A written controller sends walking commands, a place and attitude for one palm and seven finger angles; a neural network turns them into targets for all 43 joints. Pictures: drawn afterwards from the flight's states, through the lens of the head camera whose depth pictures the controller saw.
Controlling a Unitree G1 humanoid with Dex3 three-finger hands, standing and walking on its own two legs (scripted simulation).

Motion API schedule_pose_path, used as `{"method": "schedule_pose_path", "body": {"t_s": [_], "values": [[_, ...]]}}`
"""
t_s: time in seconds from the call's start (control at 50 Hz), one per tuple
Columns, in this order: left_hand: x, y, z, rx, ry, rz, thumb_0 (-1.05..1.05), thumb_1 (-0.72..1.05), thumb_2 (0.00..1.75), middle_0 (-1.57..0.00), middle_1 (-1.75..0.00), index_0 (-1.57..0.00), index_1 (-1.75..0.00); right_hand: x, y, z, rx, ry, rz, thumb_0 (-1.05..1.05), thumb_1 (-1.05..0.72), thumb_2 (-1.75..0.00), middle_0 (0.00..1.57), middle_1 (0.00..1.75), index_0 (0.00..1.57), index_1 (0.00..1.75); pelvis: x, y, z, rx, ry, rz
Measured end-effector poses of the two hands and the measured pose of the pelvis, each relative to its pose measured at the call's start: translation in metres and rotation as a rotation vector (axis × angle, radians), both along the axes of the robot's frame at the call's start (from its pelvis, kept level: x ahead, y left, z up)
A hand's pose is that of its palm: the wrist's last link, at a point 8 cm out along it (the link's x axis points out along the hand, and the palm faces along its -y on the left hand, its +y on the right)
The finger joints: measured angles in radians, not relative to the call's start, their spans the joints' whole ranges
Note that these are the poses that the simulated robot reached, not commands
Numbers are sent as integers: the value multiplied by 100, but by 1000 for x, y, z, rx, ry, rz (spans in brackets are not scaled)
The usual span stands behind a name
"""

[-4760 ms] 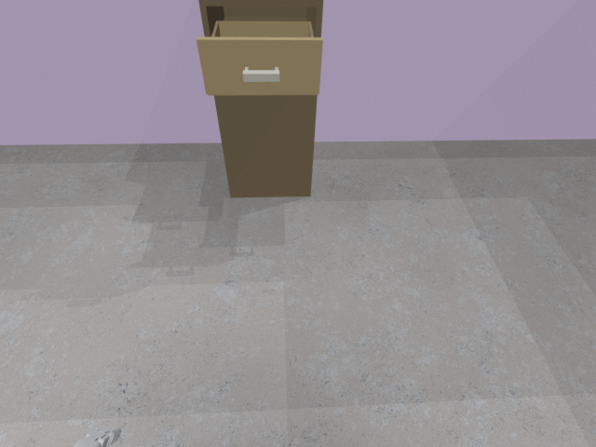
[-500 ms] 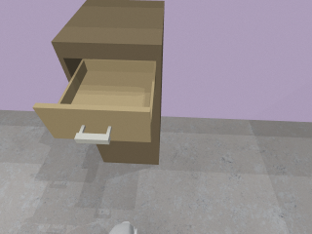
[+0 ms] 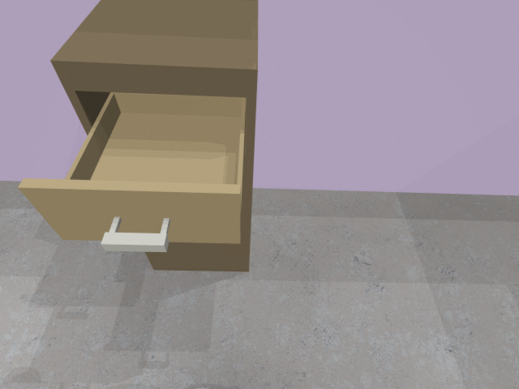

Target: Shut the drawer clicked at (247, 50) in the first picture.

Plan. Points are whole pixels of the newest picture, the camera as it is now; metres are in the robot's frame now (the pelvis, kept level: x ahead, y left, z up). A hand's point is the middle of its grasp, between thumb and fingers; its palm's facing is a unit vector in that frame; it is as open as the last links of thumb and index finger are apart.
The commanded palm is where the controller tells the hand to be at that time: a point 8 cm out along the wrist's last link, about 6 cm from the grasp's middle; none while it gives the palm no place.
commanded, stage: come to a stop and stand still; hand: left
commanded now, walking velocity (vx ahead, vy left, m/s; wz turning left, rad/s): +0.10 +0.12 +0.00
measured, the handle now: (138, 232) +0.35 +0.24 +0.00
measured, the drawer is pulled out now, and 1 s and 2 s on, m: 0.26 0.26 0.26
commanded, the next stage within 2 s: look again from close up in 0.98 s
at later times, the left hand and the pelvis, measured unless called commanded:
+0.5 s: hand out of the picture -0.03 +0.16 -0.16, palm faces +0.10 -0.96 -0.26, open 7.4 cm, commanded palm none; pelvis -0.02 -0.02 +0.01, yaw +2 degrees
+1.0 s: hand out of the picture +0.00 +0.20 -0.17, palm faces +0.03 -0.97 -0.22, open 7.3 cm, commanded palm none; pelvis -0.02 +0.02 +0.00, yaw +0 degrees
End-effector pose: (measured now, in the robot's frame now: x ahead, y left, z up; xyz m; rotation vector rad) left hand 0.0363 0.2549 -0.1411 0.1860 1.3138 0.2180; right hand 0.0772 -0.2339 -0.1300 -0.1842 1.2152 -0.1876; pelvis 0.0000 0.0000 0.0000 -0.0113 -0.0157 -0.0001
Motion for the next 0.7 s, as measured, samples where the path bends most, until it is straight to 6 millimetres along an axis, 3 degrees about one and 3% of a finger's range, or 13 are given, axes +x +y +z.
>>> {"method": "schedule_pose_path", "body": {"t_s": [0.12,0.2,0.36,0.44,0.58,0.7], "values": [[-4,-37,8,30,-50,-43,0,91,90,-19,-30,-20,-30,-48,-36,-25,58,64,-56,0,-91,-90,20,30,20,30,-10,-30,-7,29,-14,-2],[-18,-65,21,6,-30,-35,0,91,90,-20,-30,-20,-30,-77,-45,-23,94,140,-69,0,-91,-90,19,30,19,30,-8,-40,5,48,-6,-13],[-42,-70,28,8,18,15,1,91,90,-20,-30,-21,-30,-110,-52,-16,87,259,-48,0,-91,-90,19,30,19,30,-14,-44,12,60,21,12],[-58,-59,25,13,42,51,1,91,90,-20,-30,-21,-30,-101,-48,-14,61,268,-13,0,-91,-90,19,30,19,30,-18,-35,11,58,28,28],[-89,-25,0,-35,124,80,1,90,90,-20,-30,-21,-30,-49,-17,-10,4,96,30,0,-91,-90,19,30,19,30,-21,-2,-2,11,28,21],[-82,-4,-11,-58,125,70,1,91,90,-20,-30,-20,-30,-26,21,2,5,17,62,0,-91,-90,19,30,19,30,-20,13,0,24,12,10]]}}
